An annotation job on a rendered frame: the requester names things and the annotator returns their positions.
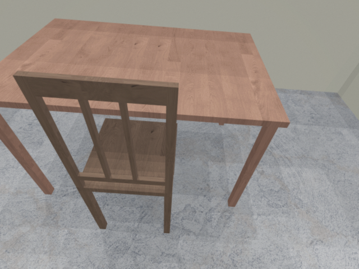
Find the table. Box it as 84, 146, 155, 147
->
0, 18, 290, 207

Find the chair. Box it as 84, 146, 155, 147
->
13, 71, 179, 233

